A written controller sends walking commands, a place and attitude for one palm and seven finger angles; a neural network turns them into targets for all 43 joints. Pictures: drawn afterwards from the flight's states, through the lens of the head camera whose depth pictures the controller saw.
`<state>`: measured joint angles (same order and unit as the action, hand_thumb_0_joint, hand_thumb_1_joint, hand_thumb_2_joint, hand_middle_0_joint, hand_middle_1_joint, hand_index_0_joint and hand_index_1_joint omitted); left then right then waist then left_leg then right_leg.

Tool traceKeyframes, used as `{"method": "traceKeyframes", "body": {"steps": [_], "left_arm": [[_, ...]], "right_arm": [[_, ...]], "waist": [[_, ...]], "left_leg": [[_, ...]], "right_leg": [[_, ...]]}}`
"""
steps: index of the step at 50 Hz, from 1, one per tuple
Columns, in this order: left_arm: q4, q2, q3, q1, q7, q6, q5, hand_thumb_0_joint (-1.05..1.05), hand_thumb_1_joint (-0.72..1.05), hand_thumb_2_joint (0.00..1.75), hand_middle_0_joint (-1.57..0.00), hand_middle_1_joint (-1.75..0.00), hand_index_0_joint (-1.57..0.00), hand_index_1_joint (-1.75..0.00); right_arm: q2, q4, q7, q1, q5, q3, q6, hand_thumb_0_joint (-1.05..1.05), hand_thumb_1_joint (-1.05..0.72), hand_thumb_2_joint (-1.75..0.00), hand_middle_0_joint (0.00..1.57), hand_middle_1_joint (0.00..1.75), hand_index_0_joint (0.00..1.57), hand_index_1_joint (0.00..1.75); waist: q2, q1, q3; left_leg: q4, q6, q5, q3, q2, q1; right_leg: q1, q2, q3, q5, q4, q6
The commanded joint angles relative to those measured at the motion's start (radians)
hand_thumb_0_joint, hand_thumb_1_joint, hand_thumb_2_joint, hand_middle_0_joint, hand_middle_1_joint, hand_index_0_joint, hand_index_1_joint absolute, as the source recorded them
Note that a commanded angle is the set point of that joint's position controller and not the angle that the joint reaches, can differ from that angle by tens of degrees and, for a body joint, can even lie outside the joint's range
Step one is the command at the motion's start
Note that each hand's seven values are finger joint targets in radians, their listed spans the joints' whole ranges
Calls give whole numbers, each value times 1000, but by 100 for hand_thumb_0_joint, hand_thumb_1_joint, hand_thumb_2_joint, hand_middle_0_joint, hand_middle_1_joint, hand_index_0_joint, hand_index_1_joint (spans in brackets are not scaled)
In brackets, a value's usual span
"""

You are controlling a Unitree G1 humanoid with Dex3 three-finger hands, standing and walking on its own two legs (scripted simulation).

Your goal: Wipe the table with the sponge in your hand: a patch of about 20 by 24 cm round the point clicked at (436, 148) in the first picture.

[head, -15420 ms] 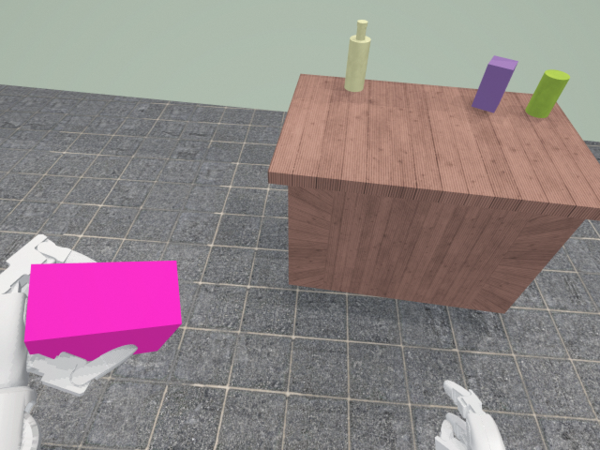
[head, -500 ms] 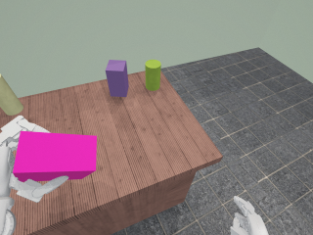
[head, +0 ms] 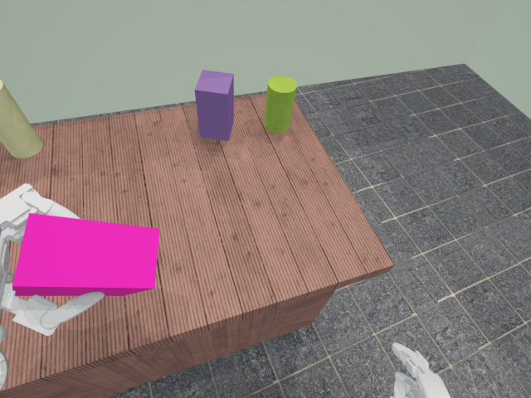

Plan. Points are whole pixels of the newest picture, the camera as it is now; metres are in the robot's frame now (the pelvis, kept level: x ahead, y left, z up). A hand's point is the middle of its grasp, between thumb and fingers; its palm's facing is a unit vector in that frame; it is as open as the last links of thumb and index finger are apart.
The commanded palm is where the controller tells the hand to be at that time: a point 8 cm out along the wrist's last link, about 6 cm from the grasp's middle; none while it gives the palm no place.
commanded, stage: come to a stop and stand still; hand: left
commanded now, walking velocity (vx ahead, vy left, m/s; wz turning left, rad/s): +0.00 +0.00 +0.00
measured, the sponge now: (104, 263) +0.24 +0.22 +0.11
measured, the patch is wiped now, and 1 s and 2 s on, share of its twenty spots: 0.00 0.00 0.00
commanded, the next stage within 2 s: look again from close up in 0.24 s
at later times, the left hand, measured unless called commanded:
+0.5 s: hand (22, 301) +0.18 +0.26 +0.16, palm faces +0.36 -0.86 -0.36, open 10.4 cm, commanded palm +0.12 +0.28 +0.18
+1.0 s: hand (32, 312) +0.17 +0.24 +0.16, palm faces +0.34 -0.85 -0.41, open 10.4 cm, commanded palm +0.10 +0.27 +0.18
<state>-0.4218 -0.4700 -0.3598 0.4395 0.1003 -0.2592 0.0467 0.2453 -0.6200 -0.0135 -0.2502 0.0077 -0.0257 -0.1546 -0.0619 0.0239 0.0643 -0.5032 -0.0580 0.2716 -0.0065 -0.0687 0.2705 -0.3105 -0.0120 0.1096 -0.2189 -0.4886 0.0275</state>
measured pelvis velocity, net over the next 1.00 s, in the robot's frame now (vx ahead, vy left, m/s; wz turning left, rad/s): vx -0.05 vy -0.01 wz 0.03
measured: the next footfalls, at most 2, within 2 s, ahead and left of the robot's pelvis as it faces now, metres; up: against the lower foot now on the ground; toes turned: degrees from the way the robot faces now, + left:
none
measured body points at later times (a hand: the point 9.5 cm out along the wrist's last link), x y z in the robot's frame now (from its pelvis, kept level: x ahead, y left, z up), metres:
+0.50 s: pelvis -0.03 +0.00 +0.00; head -0.02 +0.02 +0.45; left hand +0.15 +0.30 +0.17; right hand +0.15 -0.22 -0.07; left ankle -0.01 +0.08 -0.74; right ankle +0.02 -0.10 -0.74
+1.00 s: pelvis -0.05 -0.01 +0.00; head -0.04 +0.00 +0.45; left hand +0.14 +0.28 +0.18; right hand +0.11 -0.24 -0.07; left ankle -0.01 +0.08 -0.74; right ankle +0.02 -0.10 -0.74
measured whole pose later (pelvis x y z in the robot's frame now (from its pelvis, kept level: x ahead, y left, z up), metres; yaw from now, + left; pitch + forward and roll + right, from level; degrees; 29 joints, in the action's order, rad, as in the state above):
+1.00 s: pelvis -0.05 -0.01 +0.00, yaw +2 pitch +0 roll -1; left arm -0.41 -0.45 -0.32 0.41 0.09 -0.23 0.07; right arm 0.24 -0.59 0.03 -0.28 0.06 -0.04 -0.19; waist -0.02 0.02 0.01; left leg -0.50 -0.05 0.21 -0.03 -0.05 0.31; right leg -0.32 0.01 0.13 -0.14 -0.44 0.03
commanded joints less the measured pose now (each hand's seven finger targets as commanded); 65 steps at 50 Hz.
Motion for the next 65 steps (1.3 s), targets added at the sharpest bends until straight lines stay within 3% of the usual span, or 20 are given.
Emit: {"method": "traceKeyframes", "body": {"steps": [1,5,18,20,26,28,39,48,49,50,51,52,53,54,56,58,62,63,64,65], "left_arm": [[-322,-191,-152,-82,34,-84,34,0,10,130,-120,-160,-120,-160],[-261,-144,-129,-38,24,-79,40,0,10,130,-120,-160,-120,-160],[-200,-142,-98,-133,-7,-56,73,0,10,130,-120,-160,-120,-160],[-214,-138,-96,-133,-6,-57,71,0,10,130,-120,-160,-120,-160],[-205,-142,-100,-124,0,-57,78,0,10,130,-120,-160,-120,-160],[-191,-146,-108,-110,1,-57,79,0,10,130,-120,-160,-120,-160],[-180,-159,-115,-90,9,-52,69,0,10,130,-120,-160,-120,-160],[-218,-129,-102,-92,11,-45,72,0,10,130,-120,-160,-120,-160],[-666,-858,-319,-1035,12,-209,-47,0,10,130,-120,-160,-120,-160],[-179,-402,-340,-661,3,-131,-61,0,10,130,-120,-160,-120,-160],[-50,-311,-251,-535,10,-89,-30,0,10,130,-120,-160,-120,-160],[-45,-300,-232,-452,0,-79,-12,0,10,130,-120,-160,-120,-160],[-36,-278,-204,-317,-10,-72,13,0,10,130,-120,-160,-120,-160],[27,-190,-155,-182,-19,-52,38,0,10,130,-120,-160,-120,-160],[-111,-142,-96,-118,-18,-53,54,0,10,130,-120,-160,-120,-160],[-95,-114,-88,-71,-1,-45,59,0,10,130,-120,-160,-120,-160],[-147,-182,-157,-120,35,-62,40,0,10,130,-120,-160,-120,-160],[-172,-192,-166,-137,39,-67,34,0,10,130,-120,-160,-120,-160],[-242,-252,-196,-208,45,-76,27,0,10,130,-120,-160,-120,-160],[-243,-221,-177,-201,45,-80,19,0,10,130,-120,-160,-120,-160]], "right_arm": [[130,160,10,43,11,53,-65,0,-90,-90,20,30,20,30],[129,154,8,16,13,62,-60,0,-90,-90,20,30,20,30],[113,187,17,73,34,50,-51,0,-90,-90,20,30,20,30],[108,181,17,72,36,45,-56,0,-90,-90,20,30,20,30],[113,173,18,72,40,44,-78,0,-90,-90,20,30,20,30],[109,165,19,70,40,45,-85,0,-90,-90,20,30,20,30],[118,151,22,83,44,52,-106,0,-90,-90,20,30,20,30],[109,160,29,77,39,54,-112,0,-90,-90,20,30,20,30],[181,282,109,-22,108,-141,-54,0,-90,-90,20,30,20,30],[55,213,104,-13,63,-8,-104,0,-90,-90,20,30,20,30],[108,173,65,46,29,-12,-89,0,-90,-90,20,30,20,30],[142,185,51,50,11,15,-82,0,-90,-90,20,30,20,30],[141,195,44,39,8,19,-76,0,-90,-90,20,30,20,30],[134,176,28,50,9,17,-68,0,-90,-90,20,30,20,30],[136,202,6,24,13,27,-73,0,-90,-90,20,30,20,30],[127,190,-8,31,27,36,-85,0,-90,-90,20,30,20,30],[139,157,-2,49,15,45,-92,0,-90,-90,20,30,20,30],[139,149,0,54,11,46,-94,0,-90,-90,20,30,20,30],[151,147,0,86,10,46,-90,0,-90,-90,20,30,20,30],[137,135,4,76,4,47,-90,0,-90,-90,20,30,20,30]], "waist": [[176,18,-274],[144,15,-261],[84,6,-175],[133,2,-191],[133,-1,-159],[93,-1,-161],[103,-7,-142],[109,-6,-152],[463,-82,-144],[161,-19,-181],[51,-7,-147],[0,0,-133],[-29,-1,-150],[33,3,-171],[70,18,-99],[12,22,-68],[-11,17,-132],[5,15,-150],[104,7,-187],[146,7,-208]], "left_leg": [[45,97,-513,-128,132,-49],[76,112,-597,-144,160,-85],[139,89,-152,-176,142,26],[152,86,-105,-184,146,35],[150,58,7,-193,137,64],[143,48,15,-189,133,61],[139,26,105,-182,123,53],[147,27,55,-188,132,53],[98,-38,372,-145,131,351],[124,-40,362,-185,214,334],[97,9,196,-132,123,170],[17,25,153,-93,102,66],[-49,24,148,-53,82,9],[-47,24,151,-45,84,-53],[14,19,191,-50,89,23],[26,12,155,-52,91,18],[85,15,56,-85,113,35],[86,17,16,-91,110,46],[98,18,-4,-109,117,37],[110,22,-48,-116,125,63]], "right_leg": [[199,-104,-105,309,-10,6],[137,-94,-81,199,-20,-4],[119,-116,-126,78,85,-8],[130,-113,-121,42,82,-9],[94,-120,-140,-39,132,-8],[88,-123,-146,-59,149,-9],[31,-134,-166,-185,199,-4],[65,-126,-162,-121,175,-6],[237,-9,-166,-131,-16,-75],[175,-74,-123,-240,-34,-48],[45,-54,-118,-279,64,-14],[-63,-77,-183,-283,141,7],[-117,-117,-238,-332,201,26],[-151,-112,-256,-333,197,46],[-117,-124,-261,-320,211,46],[-120,-118,-249,-332,230,35],[15,-93,-195,-148,168,13],[56,-91,-186,-77,141,13],[95,-79,-180,-14,91,14],[154,-79,-151,79,47,11]]}}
